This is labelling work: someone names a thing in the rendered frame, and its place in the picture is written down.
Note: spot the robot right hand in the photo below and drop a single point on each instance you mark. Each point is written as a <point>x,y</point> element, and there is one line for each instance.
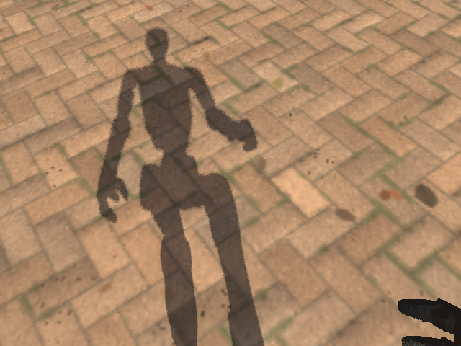
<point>440,313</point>

